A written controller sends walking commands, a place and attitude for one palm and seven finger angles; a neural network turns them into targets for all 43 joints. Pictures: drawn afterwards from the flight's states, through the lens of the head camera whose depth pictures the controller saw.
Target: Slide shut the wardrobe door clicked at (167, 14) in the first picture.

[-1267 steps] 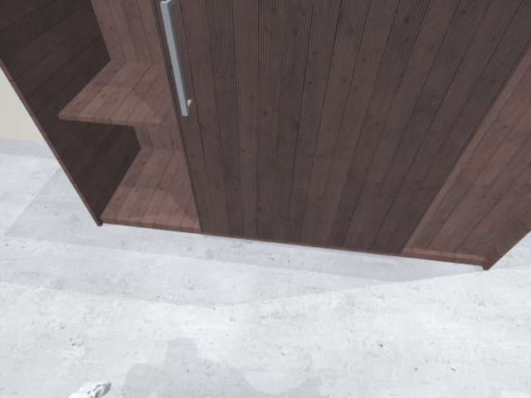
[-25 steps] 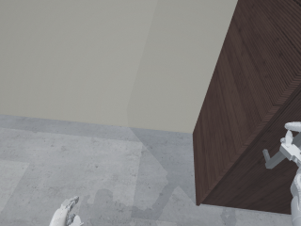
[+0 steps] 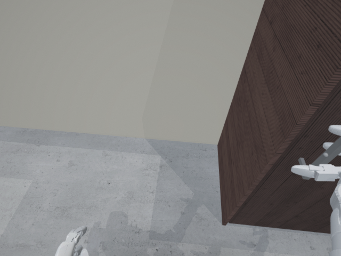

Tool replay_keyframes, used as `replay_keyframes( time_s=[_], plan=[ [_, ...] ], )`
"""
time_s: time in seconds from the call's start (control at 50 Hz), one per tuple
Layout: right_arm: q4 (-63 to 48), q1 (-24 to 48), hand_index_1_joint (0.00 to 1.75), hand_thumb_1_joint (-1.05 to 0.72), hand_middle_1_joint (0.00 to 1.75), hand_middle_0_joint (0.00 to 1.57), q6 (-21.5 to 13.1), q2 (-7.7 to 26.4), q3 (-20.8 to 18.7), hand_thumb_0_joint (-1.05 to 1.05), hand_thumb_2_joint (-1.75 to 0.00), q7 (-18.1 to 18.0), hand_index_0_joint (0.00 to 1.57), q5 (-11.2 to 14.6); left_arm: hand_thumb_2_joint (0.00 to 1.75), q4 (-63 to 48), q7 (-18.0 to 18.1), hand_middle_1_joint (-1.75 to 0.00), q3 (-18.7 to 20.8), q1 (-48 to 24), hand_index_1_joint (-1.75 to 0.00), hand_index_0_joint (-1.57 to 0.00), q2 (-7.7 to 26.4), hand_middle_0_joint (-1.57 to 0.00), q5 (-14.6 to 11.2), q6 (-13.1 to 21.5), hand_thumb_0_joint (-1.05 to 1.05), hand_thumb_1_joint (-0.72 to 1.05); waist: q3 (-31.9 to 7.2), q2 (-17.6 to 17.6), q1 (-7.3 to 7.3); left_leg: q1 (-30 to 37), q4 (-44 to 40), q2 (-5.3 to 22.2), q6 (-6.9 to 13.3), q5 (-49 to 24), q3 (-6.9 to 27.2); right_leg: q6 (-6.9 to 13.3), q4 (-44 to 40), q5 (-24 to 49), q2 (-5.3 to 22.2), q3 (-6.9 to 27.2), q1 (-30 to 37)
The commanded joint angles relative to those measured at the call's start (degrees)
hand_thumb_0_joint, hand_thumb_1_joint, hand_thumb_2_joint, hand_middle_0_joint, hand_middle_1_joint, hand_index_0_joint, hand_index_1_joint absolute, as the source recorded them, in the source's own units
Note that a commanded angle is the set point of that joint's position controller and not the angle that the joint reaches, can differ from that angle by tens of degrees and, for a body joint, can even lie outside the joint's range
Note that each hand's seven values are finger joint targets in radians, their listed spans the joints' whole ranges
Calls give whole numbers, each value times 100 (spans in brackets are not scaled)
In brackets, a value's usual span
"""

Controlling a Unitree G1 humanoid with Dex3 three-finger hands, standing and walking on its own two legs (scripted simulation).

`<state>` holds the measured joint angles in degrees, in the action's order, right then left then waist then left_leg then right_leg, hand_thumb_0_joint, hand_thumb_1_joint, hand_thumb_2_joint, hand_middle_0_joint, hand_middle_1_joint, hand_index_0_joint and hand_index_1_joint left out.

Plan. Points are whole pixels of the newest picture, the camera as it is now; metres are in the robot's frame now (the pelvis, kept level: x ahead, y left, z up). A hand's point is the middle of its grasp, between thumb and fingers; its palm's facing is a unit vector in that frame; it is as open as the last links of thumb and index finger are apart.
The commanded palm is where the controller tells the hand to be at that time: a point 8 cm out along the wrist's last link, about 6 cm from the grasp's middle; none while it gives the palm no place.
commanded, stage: loosen the grip on the handle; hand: right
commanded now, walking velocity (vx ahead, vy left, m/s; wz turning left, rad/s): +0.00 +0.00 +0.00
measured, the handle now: (334, 139) +0.37 -0.35 +0.10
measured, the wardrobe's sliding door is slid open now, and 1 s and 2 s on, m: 0.00 0.00 0.00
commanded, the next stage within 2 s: slip the hand off the handle in 0.06 s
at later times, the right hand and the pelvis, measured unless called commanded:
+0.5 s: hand out of the picture +0.32 -0.38 +0.08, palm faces +0.55 +0.78 -0.29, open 14.6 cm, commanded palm +0.28 -0.40 +0.10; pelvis +0.02 -0.02 +0.00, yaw -1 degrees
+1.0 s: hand out of the picture +0.29 -0.41 +0.08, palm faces +0.54 +0.79 -0.30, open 14.6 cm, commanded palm +0.23 -0.43 +0.10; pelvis +0.01 -0.02 -0.01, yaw +0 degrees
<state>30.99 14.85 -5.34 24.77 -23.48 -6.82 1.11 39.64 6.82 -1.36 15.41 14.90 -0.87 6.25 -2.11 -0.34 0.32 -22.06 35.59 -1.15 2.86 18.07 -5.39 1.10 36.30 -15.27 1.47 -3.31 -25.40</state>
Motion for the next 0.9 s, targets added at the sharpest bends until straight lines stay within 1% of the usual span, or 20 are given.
replay_keyframes(
  time_s=[0.0, 0.12, 0.14, 0.16, 0.2, 0.24, 0.3, 0.38, 0.44, 0.46, 0.56, 0.62, 0.64, 0.66, 0.7, 0.74, 0.76, 0.8, 0.86, 0.88],
  plan=[
    [-1862, 1367, 115, 55, 115, 25, -374, 1649, -493, 0, -20, -92, 25, 32, 90, -846, 41, -30, 342, -336, -30, -20, 787, -20, 79, 288, 0, 90, -1640, -424, 164, 462, -460, 144, -212, -1321, 488, 188, -299, 1258, -140, 235, 965],
    [-2569, 718, 115, 55, 115, 25, -250, 1284, -360, 0, -20, -91, 25, 111, 90, -868, -31, -30, 392, -311, -30, -20, 769, -20, 86, 290, 0, 90, -1788, -505, 185, 310, -249, 62, -190, -1705, 318, 113, -199, 1918, -80, 336, 1293],
    [-1868, 605, 115, 55, 115, 25, -161, 1515, -615, 0, -20, -113, 25, 51, 90, -739, -10, -30, 404, -171, -30, -20, 827, -20, 103, 242, 0, 90, -1349, -115, 48, 97, -268, 44, -199, -1603, 292, 111, -149, 1771, -58, 372, 1009],
    [-1923, 637, 115, 55, 115, 25, -143, 1346, -481, 0, -20, -70, 25, 72, 90, -798, -22, -30, 374, -203, -30, -20, 806, -20, 88, 213, 0, 90, -1296, -63, 97, 96, -263, 62, -217, -1534, 289, 110, -192, 1649, -85, 387, 887],
    [-2243, 785, 115, 55, 115, 25, -176, 1459, -531, 0, -20, -26, 25, 71, 90, -853, 4, -30, 391, -272, -30, -20, 785, -20, 80, 195, 0, 90, -1557, -388, 135, 138, -251, 63, -192, -1459, 314, 98, -197, 1635, -95, 372, 1069],
    [-2441, 1073, 115, 55, 115, 25, -264, 1662, -631, 0, -20, -15, 25, 29, 90, -831, 32, -30, 383, -243, -30, -20, 782, -20, 105, 181, 0, 90, -1630, -460, 102, 141, -238, 39, -168, -1469, 326, 97, -149, 1726, -80, 405, 1119],
    [-2235, 800, 115, 55, 115, 25, -350, 1593, -642, 0, -20, 92, 25, 49, 90, -807, 33, -30, 374, -234, -30, -20, 750, -20, 93, 180, 0, 90, -1590, -557, 146, 79, -182, 24, -155, -1536, 296, 67, -120, 1897, -79, 438, 1161],
    [-1862, 796, 115, 55, 115, 25, -266, 1725, -752, 0, -20, 345, 25, 163, 90, -807, 56, -30, 365, -217, -30, -20, 784, -20, 49, 142, 0, 90, -1442, -378, 127, 64, -221, 31, -166, -1491, 276, 64, -130, 1745, -91, 445, 981],
    [-1940, 824, 115, 55, 115, 25, -268, 1852, -812, 0, -20, 479, 25, 179, 90, -837, 62, -30, 378, -178, -30, -20, 804, -20, 54, 141, 0, 90, -1548, -585, 153, 39, -204, 12, -138, -1496, 273, 56, -81, 1877, -92, 461, 1050],
    [-1878, 810, 115, 55, 115, 25, -276, 1787, -776, 0, -20, 509, 25, 194, 90, -833, 50, -30, 377, -167, -30, -20, 797, -20, 49, 150, 0, 90, -1549, -511, 125, -18, -203, 13, -156, -1510, 267, 67, -64, 1876, -94, 465, 1078],
    [-1536, 1065, 115, 55, 115, 25, -398, 2104, -967, 0, -20, 644, 25, 220, 90, -802, 75, -30, 366, -126, -30, -20, 851, -20, 41, 145, 0, 90, -1414, -419, 87, -146, -221, 12, -162, -1180, 283, 87, -64, 1415, -116, 498, 831],
    [-1479, 1480, 115, 55, 115, 25, -508, 2240, -934, 0, -20, 703, 25, 165, 90, -776, 102, -30, 350, -84, -30, -20, 874, -20, 52, 164, 0, 90, -1523, -693, 48, -291, -193, 10, -144, -954, 285, 80, -62, 1253, -122, 564, 897],
    [-1254, 1406, 115, 55, 115, 25, -519, 2455, -1147, 0, -20, 711, 25, 174, 90, -734, 105, -30, 366, -3, -30, -20, 905, -20, 71, 153, 0, 90, -1481, -424, 52, -227, -222, -2, -146, -941, 292, 102, -29, 1179, -115, 554, 750],
    [-1138, 1363, 115, 55, 115, 25, -542, 2463, -1137, 0, -20, 752, 25, 174, 90, -738, 109, -30, 357, -19, -30, -20, 907, -20, 53, 148, 0, 90, -1534, -428, 50, -221, -203, 11, -165, -979, 311, 118, -4, 1179, -130, 523, 715],
    [-972, 1510, 115, 55, 115, 25, -614, 2653, -1230, 0, -20, 833, 25, 162, 90, -721, 98, -30, 346, 15, -30, -20, 918, -20, 47, 139, 0, 90, -1515, -595, 81, -269, -169, 12, -154, -903, 299, 106, -2, 1116, -137, 548, 650],
    [-946, 1139, 115, 55, 115, 25, -672, 2767, -1393, 0, -20, 920, 25, 207, 90, -791, 73, -30, 374, 56, -30, -20, 935, -20, 69, 124, 0, 90, -1720, -622, 191, -128, -146, -4, -144, -965, 325, 130, 63, 1196, -153, 504, 598],
    [-967, 905, 115, 55, 115, 25, -695, 2652, -1322, 0, -20, 967, 25, 223, 90, -830, 48, -30, 366, 32, -30, -20, 902, -20, 44, 123, 0, 90, -1798, -648, 248, -75, -116, -2, -142, -1016, 318, 129, 59, 1265, -151, 494, 622],
    [-1063, 405, 115, 55, 115, 25, -697, 2477, -1317, 0, -20, 1037, 25, 351, 90, -914, -11, -30, 384, 31, -30, -20, 908, -20, 29, 138, 0, 90, -1691, -674, 300, -147, -100, -30, -139, -1016, 274, 128, 64, 1316, -142, 509, 613],
    [-1161, 28, 115, 55, 115, 25, -673, 2597, -1609, 0, -20, 1060, 25, 528, 90, -989, -42, -30, 408, 1, -30, -20, 948, -20, 13, 137, 0, 90, -1545, -331, 323, -127, -101, -29, -176, -968, 275, 156, 82, 1158, -140, 497, 337],
    [-1372, 49, 115, 55, 115, 25, -696, 2561, -1590, 0, -20, 1057, 25, 560, 90, -1015, -48, -30, 413, -42, -30, -20, 932, -20, 2, 149, 0, 90, -1558, -425, 304, -156, -86, -34, -180, -958, 270, 159, 75, 1166, -139, 500, 387]
  ],
)
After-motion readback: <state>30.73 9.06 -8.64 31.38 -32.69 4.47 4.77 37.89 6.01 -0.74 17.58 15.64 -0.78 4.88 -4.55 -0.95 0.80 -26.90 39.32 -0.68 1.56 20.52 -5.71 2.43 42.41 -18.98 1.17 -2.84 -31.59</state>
